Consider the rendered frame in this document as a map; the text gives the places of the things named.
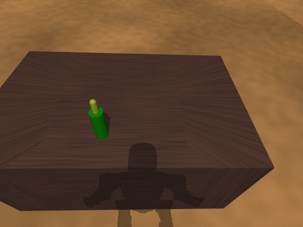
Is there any bottle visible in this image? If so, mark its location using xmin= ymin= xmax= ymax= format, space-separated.
xmin=88 ymin=99 xmax=109 ymax=140

